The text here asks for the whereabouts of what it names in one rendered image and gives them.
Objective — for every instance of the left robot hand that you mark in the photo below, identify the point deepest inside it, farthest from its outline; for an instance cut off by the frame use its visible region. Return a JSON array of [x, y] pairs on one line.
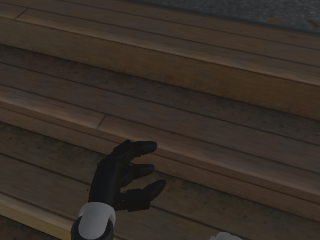
[[110, 177]]

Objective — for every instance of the left robot forearm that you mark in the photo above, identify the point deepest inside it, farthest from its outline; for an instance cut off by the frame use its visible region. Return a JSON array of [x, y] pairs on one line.
[[96, 222]]

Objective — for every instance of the right robot shin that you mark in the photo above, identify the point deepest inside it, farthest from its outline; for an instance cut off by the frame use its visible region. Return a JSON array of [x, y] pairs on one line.
[[223, 233]]

